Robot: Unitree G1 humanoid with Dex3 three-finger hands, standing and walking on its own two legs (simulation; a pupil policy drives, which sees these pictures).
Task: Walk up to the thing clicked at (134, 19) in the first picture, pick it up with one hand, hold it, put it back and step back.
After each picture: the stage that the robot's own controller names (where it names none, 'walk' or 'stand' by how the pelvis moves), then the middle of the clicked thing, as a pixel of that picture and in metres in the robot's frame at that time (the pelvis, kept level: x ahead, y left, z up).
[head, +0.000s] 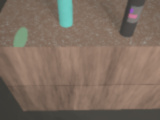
stand; (132, 11) +0.67 -0.21 +0.09
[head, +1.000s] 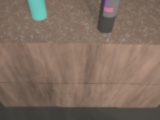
sink last; (109, 4) +0.62 -0.09 +0.12
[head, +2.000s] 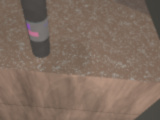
walk; (37, 26) +0.48 +0.17 +0.12
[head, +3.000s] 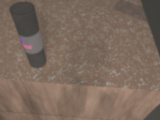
stand; (31, 39) +0.46 +0.20 +0.09
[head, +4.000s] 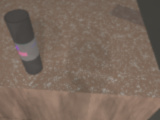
stand; (27, 46) +0.44 +0.21 +0.09
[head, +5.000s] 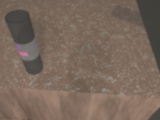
stand; (27, 46) +0.45 +0.21 +0.08
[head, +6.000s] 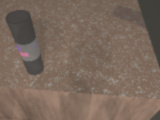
stand; (28, 47) +0.44 +0.21 +0.08
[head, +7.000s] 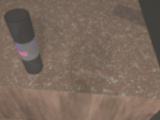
rise first; (27, 46) +0.44 +0.22 +0.09
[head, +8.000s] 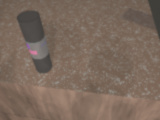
go down; (37, 45) +0.45 +0.21 +0.09
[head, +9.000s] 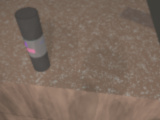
go down; (35, 43) +0.46 +0.20 +0.10
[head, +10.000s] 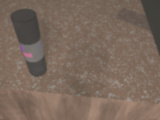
go down; (32, 47) +0.44 +0.19 +0.10
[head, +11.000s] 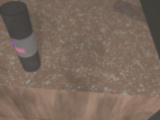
close in; (24, 42) +0.44 +0.20 +0.11
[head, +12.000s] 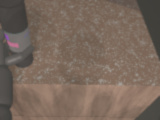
close; (17, 36) +0.44 +0.20 +0.13
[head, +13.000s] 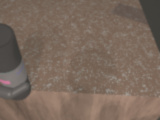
lift; (10, 69) +0.30 +0.20 +0.16
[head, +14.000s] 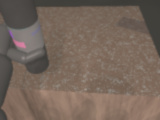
lift; (27, 33) +0.32 +0.15 +0.28
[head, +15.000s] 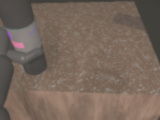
hold; (24, 35) +0.34 +0.16 +0.26
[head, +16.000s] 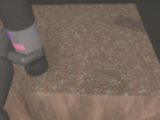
hold; (25, 36) +0.33 +0.15 +0.26
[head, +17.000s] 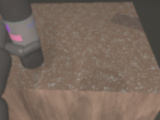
crouch; (22, 28) +0.36 +0.16 +0.27
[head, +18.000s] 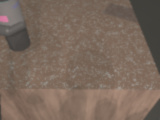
lower; (7, 11) +0.45 +0.20 +0.25
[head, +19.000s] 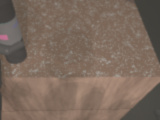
lower; (6, 28) +0.46 +0.21 +0.14
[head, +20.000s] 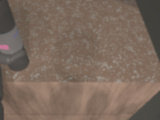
lower; (7, 37) +0.43 +0.21 +0.14
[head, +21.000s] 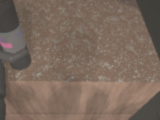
lower; (10, 36) +0.43 +0.21 +0.13
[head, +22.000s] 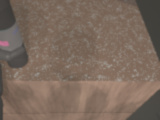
lower; (7, 34) +0.44 +0.21 +0.13
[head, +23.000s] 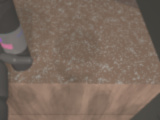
open; (11, 37) +0.43 +0.20 +0.13
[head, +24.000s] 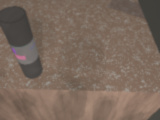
sink last; (24, 48) +0.41 +0.19 +0.12
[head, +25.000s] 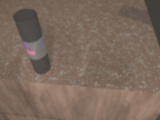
stand; (35, 45) +0.45 +0.20 +0.11
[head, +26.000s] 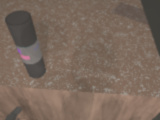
stand; (29, 49) +0.42 +0.20 +0.10
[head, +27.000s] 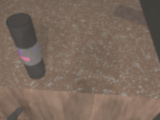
stand; (29, 50) +0.42 +0.21 +0.09
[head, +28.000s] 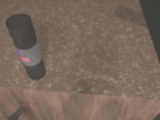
stand; (29, 51) +0.42 +0.21 +0.09
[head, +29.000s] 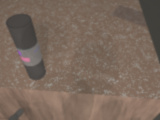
stand; (29, 51) +0.42 +0.21 +0.09
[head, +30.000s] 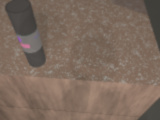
walk; (29, 38) +0.46 +0.20 +0.10
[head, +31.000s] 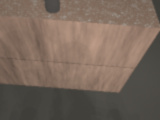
walk; out of the picture +0.72 +0.15 +0.11
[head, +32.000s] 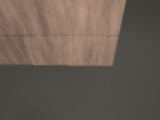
stand; out of the picture +1.07 +0.28 +0.11
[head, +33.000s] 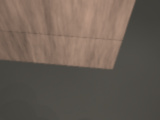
stand; out of the picture +1.08 +0.20 +0.09
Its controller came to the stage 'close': yes
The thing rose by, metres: 0.21
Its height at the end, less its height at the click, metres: +0.00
